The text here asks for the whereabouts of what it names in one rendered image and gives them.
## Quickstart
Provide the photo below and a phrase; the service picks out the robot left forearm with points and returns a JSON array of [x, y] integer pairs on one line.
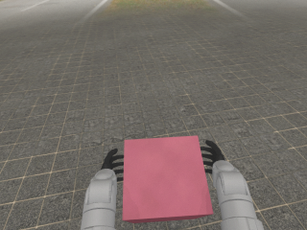
[[99, 207]]

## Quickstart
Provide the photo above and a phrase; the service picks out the robot right hand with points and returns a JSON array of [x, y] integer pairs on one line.
[[216, 155]]

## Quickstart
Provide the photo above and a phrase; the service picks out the carton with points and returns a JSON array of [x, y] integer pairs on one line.
[[164, 179]]

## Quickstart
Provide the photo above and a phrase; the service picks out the robot right forearm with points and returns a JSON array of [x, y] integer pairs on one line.
[[234, 198]]

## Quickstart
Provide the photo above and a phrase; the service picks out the robot left hand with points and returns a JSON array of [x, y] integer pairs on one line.
[[109, 165]]

